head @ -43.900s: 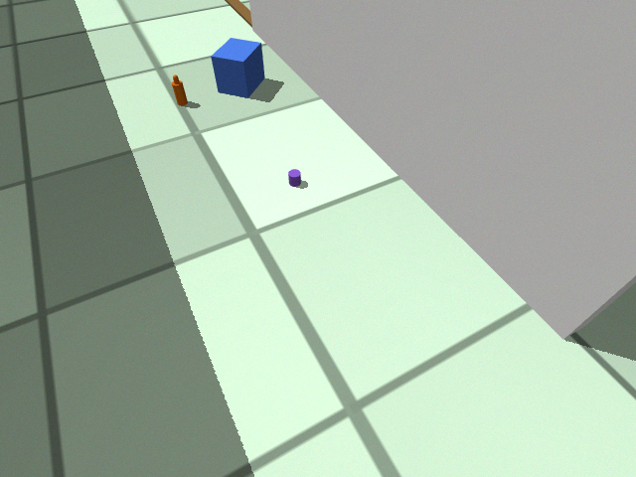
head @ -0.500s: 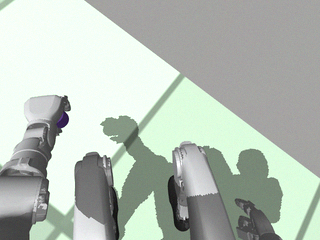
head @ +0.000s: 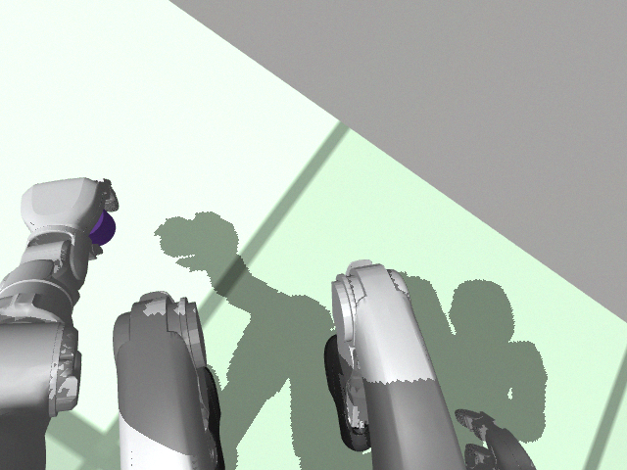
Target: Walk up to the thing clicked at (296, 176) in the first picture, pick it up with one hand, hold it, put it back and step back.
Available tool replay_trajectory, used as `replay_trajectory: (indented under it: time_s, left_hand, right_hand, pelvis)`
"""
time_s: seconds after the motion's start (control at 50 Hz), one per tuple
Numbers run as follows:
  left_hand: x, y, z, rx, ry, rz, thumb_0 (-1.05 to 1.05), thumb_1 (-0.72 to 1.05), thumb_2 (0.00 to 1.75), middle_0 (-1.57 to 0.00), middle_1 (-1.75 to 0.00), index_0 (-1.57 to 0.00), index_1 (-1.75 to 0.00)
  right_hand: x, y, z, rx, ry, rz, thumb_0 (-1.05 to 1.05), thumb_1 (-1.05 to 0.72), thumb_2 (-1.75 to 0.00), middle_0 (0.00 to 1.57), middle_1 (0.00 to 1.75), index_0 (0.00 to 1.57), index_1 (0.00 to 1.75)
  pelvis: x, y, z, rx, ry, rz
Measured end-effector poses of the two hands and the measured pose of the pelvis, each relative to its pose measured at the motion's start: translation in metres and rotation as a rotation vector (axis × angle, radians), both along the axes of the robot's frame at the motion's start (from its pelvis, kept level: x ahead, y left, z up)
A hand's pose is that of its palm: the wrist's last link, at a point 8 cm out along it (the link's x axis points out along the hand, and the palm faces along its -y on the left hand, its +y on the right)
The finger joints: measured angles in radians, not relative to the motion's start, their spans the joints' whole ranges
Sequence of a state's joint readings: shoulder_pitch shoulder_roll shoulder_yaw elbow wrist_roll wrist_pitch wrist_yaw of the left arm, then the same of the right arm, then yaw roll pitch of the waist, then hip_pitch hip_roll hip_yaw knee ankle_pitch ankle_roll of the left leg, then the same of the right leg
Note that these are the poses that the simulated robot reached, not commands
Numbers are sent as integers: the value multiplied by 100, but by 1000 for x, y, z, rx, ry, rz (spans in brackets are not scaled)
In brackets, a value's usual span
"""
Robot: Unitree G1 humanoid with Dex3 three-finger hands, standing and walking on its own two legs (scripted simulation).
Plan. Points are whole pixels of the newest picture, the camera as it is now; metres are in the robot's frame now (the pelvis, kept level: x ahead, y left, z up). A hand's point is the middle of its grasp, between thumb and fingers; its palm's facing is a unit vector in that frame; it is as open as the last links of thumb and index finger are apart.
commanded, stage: crouch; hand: left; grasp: from above
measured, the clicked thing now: (88, 222) +0.45 +0.25 -0.18
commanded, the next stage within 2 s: lower in 0.10 s
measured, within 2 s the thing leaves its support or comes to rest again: rests again in 1.58 s
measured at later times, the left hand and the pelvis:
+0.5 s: hand (97, 240) +0.43 +0.25 -0.22, palm faces -0.47 -0.07 -0.88, open 8.1 cm; pelvis +0.00 +0.00 -0.03, yaw -1 degrees
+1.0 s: hand (110, 239) +0.44 +0.25 -0.27, palm faces -0.45 -0.11 -0.88, open 8.1 cm; pelvis +0.01 +0.00 -0.06, yaw -4 degrees
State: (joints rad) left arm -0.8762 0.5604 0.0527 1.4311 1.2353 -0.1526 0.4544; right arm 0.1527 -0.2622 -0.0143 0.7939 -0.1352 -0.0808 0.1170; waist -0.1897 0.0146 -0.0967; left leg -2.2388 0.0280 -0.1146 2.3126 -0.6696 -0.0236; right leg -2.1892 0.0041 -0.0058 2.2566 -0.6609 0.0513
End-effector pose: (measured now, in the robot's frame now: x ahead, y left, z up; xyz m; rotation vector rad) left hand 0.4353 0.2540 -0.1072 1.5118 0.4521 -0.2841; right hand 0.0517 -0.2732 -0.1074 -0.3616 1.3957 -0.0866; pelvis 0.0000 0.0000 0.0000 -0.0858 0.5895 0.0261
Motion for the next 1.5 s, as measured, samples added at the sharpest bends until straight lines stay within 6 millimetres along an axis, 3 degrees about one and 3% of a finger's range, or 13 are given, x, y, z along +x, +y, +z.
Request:
replay_trajectory:
  time_s: [0.3, 0.72, 1.02, 1.5]
  left_hand:
    - [2, 1, -23, -4, 8, 2, 0, 20, 47, -81, -64, -82, -60]
    - [5, 1, -76, -28, 1, -5, 0, 19, 49, -81, -64, -81, -61]
    - [13, 1, -104, -54, 6, 27, 0, 20, 48, -81, -63, -82, -60]
    - [13, 2, -130, -72, -8, 15, 1, 22, 40, -84, -58, -86, -54]
  right_hand:
    - [1, -3, -16, 6, 15, 29, 0, -91, -90, 20, 29, 20, 30]
    - [0, -2, -29, 0, 56, 82, 0, -91, -89, 20, 29, 20, 30]
    - [-12, 3, -34, 30, 100, 125, 0, -90, -89, 20, 29, 20, 30]
    - [-22, 14, -33, 66, 129, 204, 0, -90, -89, 20, 29, 20, 30]
  pelvis:
    - [2, -1, -19, -1, -8, -4]
    - [9, 0, -43, -25, -24, -20]
    - [12, 2, -58, -50, -51, -36]
    - [12, 7, -71, -89, -99, -55]
